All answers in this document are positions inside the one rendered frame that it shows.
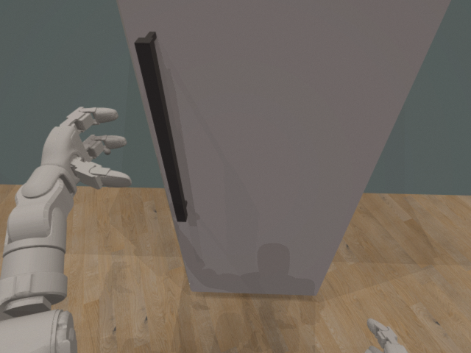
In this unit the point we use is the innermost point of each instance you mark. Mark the handle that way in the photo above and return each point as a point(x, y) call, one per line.
point(147, 57)

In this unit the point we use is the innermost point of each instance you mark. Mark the fridge door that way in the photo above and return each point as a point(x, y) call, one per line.
point(279, 111)

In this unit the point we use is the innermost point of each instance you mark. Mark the left robot upper arm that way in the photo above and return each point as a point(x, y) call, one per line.
point(47, 332)

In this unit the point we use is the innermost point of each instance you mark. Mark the left robot forearm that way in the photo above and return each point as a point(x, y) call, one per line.
point(32, 273)

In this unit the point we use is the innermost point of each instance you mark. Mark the right robot hand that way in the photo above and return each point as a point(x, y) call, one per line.
point(386, 338)

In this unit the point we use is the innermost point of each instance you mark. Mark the left robot hand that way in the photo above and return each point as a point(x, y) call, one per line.
point(63, 147)

